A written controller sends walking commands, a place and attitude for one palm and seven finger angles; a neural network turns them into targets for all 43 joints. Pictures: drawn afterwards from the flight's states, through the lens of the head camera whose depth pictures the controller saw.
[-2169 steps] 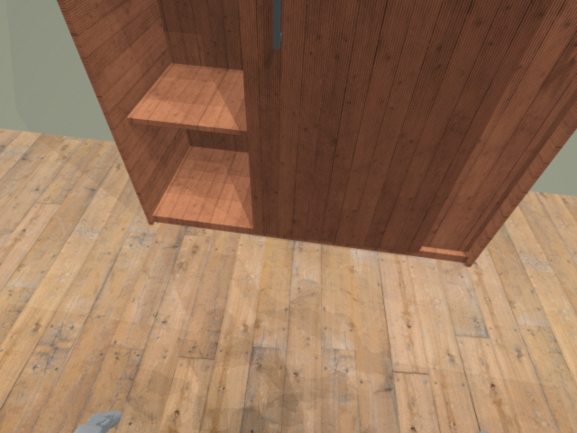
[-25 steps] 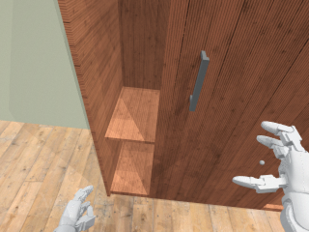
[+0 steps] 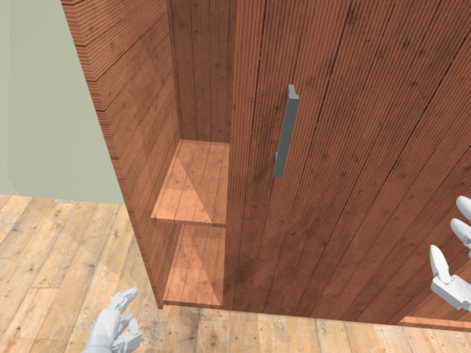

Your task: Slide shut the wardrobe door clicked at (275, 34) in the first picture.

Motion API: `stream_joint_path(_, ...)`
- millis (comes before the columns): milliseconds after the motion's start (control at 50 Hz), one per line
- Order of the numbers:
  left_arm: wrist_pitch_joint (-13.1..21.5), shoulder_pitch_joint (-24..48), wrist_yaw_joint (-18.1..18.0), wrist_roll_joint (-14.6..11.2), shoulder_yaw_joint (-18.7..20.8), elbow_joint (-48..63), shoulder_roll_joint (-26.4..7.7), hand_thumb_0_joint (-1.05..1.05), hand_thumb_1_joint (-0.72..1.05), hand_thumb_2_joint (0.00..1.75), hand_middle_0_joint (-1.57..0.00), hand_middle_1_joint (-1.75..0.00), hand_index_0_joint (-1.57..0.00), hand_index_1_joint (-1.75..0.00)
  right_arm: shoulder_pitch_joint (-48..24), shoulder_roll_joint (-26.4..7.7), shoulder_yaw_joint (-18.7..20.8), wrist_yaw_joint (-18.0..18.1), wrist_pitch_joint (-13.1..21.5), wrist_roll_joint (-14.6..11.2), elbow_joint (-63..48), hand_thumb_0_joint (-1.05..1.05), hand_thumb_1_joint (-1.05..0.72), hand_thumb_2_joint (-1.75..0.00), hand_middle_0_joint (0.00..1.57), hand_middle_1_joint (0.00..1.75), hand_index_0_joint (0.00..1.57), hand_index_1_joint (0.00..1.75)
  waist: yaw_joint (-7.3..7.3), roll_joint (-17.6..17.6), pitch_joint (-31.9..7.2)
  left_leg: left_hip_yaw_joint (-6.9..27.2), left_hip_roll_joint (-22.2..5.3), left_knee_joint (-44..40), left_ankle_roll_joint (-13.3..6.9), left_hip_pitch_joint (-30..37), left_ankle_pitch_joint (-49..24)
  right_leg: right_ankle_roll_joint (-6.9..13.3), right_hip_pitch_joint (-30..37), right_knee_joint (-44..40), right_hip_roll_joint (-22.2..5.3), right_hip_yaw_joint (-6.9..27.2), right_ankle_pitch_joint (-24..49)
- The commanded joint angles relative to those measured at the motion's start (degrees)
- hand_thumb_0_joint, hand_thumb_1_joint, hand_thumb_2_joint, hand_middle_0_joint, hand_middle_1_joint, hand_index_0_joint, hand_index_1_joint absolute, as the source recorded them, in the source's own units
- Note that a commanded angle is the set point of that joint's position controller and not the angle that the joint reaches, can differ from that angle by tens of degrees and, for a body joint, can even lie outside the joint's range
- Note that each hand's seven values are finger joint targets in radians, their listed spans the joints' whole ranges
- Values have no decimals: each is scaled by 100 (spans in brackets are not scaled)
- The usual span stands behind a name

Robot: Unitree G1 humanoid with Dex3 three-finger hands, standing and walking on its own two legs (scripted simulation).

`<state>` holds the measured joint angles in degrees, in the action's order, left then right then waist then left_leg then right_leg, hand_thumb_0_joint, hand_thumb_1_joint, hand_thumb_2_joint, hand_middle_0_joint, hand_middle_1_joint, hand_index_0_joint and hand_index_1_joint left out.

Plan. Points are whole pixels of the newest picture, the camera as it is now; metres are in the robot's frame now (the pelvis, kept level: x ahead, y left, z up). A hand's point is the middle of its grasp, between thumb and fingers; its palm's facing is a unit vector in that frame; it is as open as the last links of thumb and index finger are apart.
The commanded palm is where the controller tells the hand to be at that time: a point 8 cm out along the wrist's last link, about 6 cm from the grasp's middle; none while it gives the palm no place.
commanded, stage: draw the hand back to the body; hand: right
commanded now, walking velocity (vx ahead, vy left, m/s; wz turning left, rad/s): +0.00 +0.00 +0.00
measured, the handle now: (284, 133) +0.46 -0.09 +0.18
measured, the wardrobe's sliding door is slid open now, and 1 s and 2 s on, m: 0.25 0.25 0.25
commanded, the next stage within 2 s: step back with the hand held close in 0.36 s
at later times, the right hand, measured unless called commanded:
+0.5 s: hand (449, 270) +0.19 -0.27 +0.15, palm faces +0.43 +0.83 -0.35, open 7.4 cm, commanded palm +0.14 -0.31 +0.17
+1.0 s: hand out of the picture +0.16 -0.30 +0.15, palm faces +0.40 +0.78 -0.48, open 7.4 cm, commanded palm +0.11 -0.33 +0.17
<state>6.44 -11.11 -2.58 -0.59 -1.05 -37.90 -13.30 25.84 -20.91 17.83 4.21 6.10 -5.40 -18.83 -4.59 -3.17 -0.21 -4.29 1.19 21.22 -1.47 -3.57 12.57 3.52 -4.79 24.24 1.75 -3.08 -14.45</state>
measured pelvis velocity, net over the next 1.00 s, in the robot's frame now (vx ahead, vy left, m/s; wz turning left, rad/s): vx -0.04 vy -0.03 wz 0.02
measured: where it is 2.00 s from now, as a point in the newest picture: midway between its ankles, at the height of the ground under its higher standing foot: outside the picture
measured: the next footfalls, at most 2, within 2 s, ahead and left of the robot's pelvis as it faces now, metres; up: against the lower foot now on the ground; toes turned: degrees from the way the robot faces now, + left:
left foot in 1.68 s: -0.14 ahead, +0.08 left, +0.00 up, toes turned +3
right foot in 1.86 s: -0.10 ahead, -0.17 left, +0.00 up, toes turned +3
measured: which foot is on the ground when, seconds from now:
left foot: down 0.00-1.00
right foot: down 0.00-1.00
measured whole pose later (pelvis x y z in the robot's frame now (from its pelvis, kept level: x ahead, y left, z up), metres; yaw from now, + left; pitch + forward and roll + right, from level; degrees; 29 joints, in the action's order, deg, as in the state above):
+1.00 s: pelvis -0.04 -0.03 -0.01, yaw +1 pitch +0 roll +1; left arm 3.0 -12.0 -4.4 -0.5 -0.3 -32.1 -12.9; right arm 29.8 -24.9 24.6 6.4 10.4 -2.4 -28.7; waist -2.6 0.6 1.4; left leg -2.3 -0.9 30.1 0.8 -17.3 12.5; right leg 6.6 -17.2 31.0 3.3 -5.6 -14.1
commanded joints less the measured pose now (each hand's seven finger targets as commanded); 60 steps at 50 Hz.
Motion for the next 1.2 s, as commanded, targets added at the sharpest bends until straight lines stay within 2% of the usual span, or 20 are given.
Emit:
stream_joint_path(0, 306, 767, -22, -5, 235, 901, -649, 0, 90, 90, -20, -30, -20, -30, -803, -963, 556, 156, 353, 41, -1274, 0, -90, -90, 20, 30, 20, 30, 86, -256, -141, 355, -187, -291, -94, -278, -745, -295, -16, -452, -396, 686, 1273)
stream_joint_path(40, 323, 770, -26, -7, 246, 905, -667, 0, 90, 90, -20, -30, -20, -30, -997, -879, 427, 183, 340, 46, -1328, 0, -90, -90, 20, 30, 20, 30, 121, -284, -109, 351, -174, -284, -94, -342, -593, -315, 5, -507, -407, 743, 1085)
stream_joint_path(120, 300, 761, -37, 16, 241, 899, -677, 0, 90, 90, -20, -30, -20, -30, -855, -900, 466, 214, 287, 34, -1120, 0, -90, -90, 20, 30, 20, 30, 92, 121, -159, 334, -171, -306, -88, -260, -520, -286, -56, -547, -394, 741, 954)
stream_joint_path(260, 317, 778, -23, 40, 220, 909, -646, 0, 90, 90, -20, -30, -20, -30, -876, -1070, 663, 234, 316, 50, -1409, 0, -90, -90, 20, 30, 20, 30, 26, -320, -309, 336, -162, -247, -135, -65, -702, -395, -51, -554, -382, 811, 1230)
stream_joint_path(420, 264, 781, 17, 22, 239, 929, -654, 0, 90, 90, -20, -30, -20, -30, -668, -929, 580, 185, 265, 28, -1296, 0, -90, -90, 20, 30, 20, 30, 61, -202, -126, 329, -160, -280, -135, -131, -665, -399, -137, -555, -423, 765, 1193)
stream_joint_path(460, 289, 801, 0, 21, 257, 995, -675, 0, 90, 90, -20, -30, -20, -30, -946, -1219, 812, 218, 327, 8, -1757, 0, -90, -90, 20, 30, 20, 30, 33, -176, -395, 349, -165, -278, -119, -16, -749, -360, -44, -517, -405, 760, 1214)
stream_joint_path(480, 220, 820, -60, -55, 151, 1254, -614, 0, 90, 90, -20, -30, -20, -30, -1898, -2159, 1734, 291, 653, 90, -2405, 0, -90, -90, 20, 30, 20, 30, 172, -166, 50, 984, -482, -439, -77, -434, -1093, -75, -647, -392, -538, 817, 447)
stream_joint_path(500, 158, 694, -109, -25, 104, 1098, -501, 0, 90, 90, -20, -30, -20, -30, -1765, -2020, 1648, 287, 737, 94, -2010, 0, -90, -90, 20, 30, 20, 30, 211, -40, 213, 1054, -686, -535, -145, -640, -997, -72, -756, -273, -473, 870, 208)
stream_joint_path(540, 109, 671, -97, 20, 140, 1006, -534, 0, 90, 90, -20, -30, -20, -30, -659, -1204, 1056, 229, 638, 158, -1362, 0, -90, -90, 20, 30, 20, 30, 285, 380, 125, 1172, -782, -579, -146, -974, -1166, -46, -509, -86, -466, 841, 442)
stream_joint_path(600, 39, 601, -108, 23, 235, 1188, -680, 0, 90, 90, -20, -30, -20, -30, 148, -794, 735, 184, 601, 202, -1197, 0, -90, -90, 20, 30, 20, 30, 229, -162, -581, 968, -791, -223, -84, -733, -1545, -39, -335, -32, -572, 751, 1215)
stream_joint_path(640, -44, 560, -107, 10, 272, 1262, -718, 0, 90, 90, -20, -30, -20, -30, 330, -896, 801, 213, 584, 214, -1325, 0, -90, -90, 20, 30, 20, 30, 234, -94, -841, 897, -730, -12, -26, -615, -1635, -39, -416, -76, -669, 790, 1510)
stream_joint_path(720, -157, 549, -179, -19, 327, 1441, -690, 0, 90, 90, -20, -30, -20, -30, 367, -1263, 1142, 291, 622, 223, -1821, 0, -90, -90, 20, 30, 20, 30, 252, 602, -1084, 864, -734, 235, -58, -534, -1783, -47, -631, 25, -712, 896, 1625)
stream_joint_path(760, -156, 566, -207, -32, 356, 1499, -692, 0, 90, 90, -20, -30, -20, -30, 275, -1407, 1290, 325, 694, 223, -2115, 0, -90, -90, 20, 30, 20, 30, 256, 495, -1054, 893, -722, 392, -85, -614, -1695, -36, -756, 26, -752, 972, 1572)
stream_joint_path(800, -149, 586, -252, -10, 362, 1540, -713, 0, 90, 90, -20, -30, -20, -30, 270, -1655, 1530, 377, 753, 240, -2336, 0, -90, -90, 20, 30, 20, 30, 209, 33, -1114, 818, -613, 648, -33, -457, -1662, -10, -939, -106, -850, 1090, 1708)
stream_joint_path(860, -109, 506, -249, 2, 368, 1531, -687, 0, 90, 90, -20, -30, -20, -30, 313, -1420, 1401, 379, 775, 247, -2284, 0, -90, -90, 20, 30, 20, 30, 211, -281, -943, 748, -459, 960, 32, -431, -1194, 34, -1227, -263, -1026, 1179, 1725)
stream_joint_path(960, -5, 393, -200, 16, 414, 1441, -780, 0, 90, 90, -20, -30, -20, -30, 60, -1156, 1230, 359, 787, 347, -1925, 0, -90, -90, 20, 30, 20, 30, 284, -294, -450, 744, -374, 1201, 34, -369, -319, 178, -2096, -527, -1248, 1374, 185)
stream_joint_path(1040, 18, 359, -154, -11, 432, 1454, -803, 0, 90, 90, -20, -30, -20, -30, -161, -1101, 1118, 361, 827, 430, -1838, 0, -90, -90, 20, 30, 20, 30, 359, 352, -148, 1193, -645, 732, -122, -558, -136, 194, -2644, -222, -900, 1322, -1590)
stream_joint_path(1100, 36, 298, -127, 9, 468, 1423, -807, 0, 90, 90, -20, -30, -20, -30, -136, -1274, 1197, 409, 918, 407, -2089, 0, -90, -90, 20, 30, 20, 30, 402, 776, -170, 1657, -1103, -32, -432, -1649, 835, 56, -1901, 614, -541, 1196, -1618)
stream_joint_path(1140, 78, 328, -109, 2, 418, 1373, -736, 0, 90, 90, -20, -30, -20, -30, -227, -1269, 1136, 466, 1011, 391, -2478, 0, -90, -90, 20, 30, 20, 30, 446, 703, -317, 1596, -1276, -14, -526, -2100, 891, 5, -1446, 972, -490, 1194, -1377)
stream_joint_path(1180, 117, 395, -132, 27, 394, 1389, -740, 0, 90, 90, -20, -30, -20, -30, -116, -1315, 1227, 519, 1056, 390, -2694, 0, -90, -90, 20, 30, 20, 30, 444, 178, -465, 1210, -923, 569, -370, -1781, 356, 45, -1598, 328, -679, 1447, -923)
